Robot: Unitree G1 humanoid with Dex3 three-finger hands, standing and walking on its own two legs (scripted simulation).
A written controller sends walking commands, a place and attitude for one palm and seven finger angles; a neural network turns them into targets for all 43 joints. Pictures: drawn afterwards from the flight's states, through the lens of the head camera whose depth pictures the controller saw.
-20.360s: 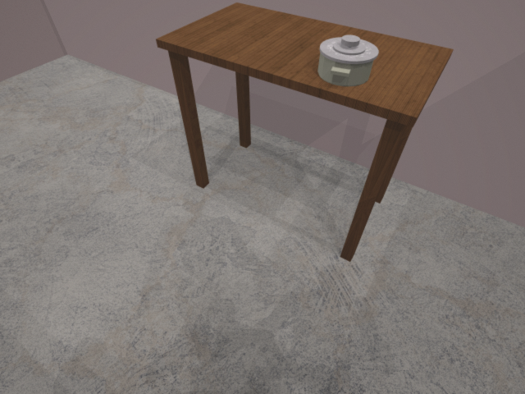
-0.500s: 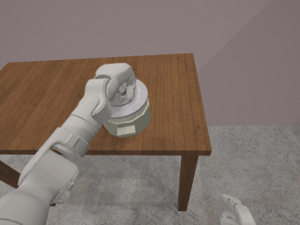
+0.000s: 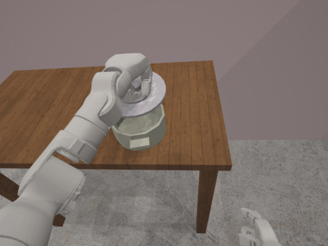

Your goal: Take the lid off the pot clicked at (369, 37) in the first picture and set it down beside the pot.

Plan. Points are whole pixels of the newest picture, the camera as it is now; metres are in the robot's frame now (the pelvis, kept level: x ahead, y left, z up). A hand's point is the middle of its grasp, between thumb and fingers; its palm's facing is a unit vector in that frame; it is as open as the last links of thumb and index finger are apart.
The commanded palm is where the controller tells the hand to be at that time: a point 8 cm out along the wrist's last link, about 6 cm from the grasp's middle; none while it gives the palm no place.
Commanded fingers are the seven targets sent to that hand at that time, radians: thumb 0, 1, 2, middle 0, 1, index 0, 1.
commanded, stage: lift the lid straight up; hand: left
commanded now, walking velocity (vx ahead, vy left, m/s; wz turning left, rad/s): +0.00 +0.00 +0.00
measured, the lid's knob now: (131, 84) +0.47 +0.10 +0.18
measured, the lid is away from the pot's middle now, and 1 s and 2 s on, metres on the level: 0.02 0.03 0.11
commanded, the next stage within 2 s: move the lid sideways beside the pot in 1.02 s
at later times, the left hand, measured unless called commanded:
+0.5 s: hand (131, 71) +0.44 +0.08 +0.23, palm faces -0.12 -0.01 -0.99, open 4.4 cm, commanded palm +0.41 +0.10 +0.31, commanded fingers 0.00 0.52 1.17 -0.75 -0.89 -1.22 -1.10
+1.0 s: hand (120, 59) +0.44 +0.10 +0.26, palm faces -0.08 +0.00 -1.00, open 4.4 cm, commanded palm +0.41 +0.11 +0.33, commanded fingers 0.00 0.52 1.17 -0.75 -0.89 -1.22 -1.10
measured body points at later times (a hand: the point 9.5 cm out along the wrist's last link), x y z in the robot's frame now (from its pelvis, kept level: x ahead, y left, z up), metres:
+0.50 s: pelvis +0.00 -0.01 +0.00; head +0.00 -0.06 +0.45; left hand +0.44 +0.08 +0.29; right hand +0.17 -0.23 -0.12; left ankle -0.03 +0.09 -0.74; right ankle +0.03 -0.12 -0.74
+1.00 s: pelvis -0.01 +0.00 +0.00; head +0.00 -0.05 +0.45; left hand +0.44 +0.10 +0.32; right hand +0.18 -0.22 -0.11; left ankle -0.03 +0.09 -0.74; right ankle +0.03 -0.12 -0.74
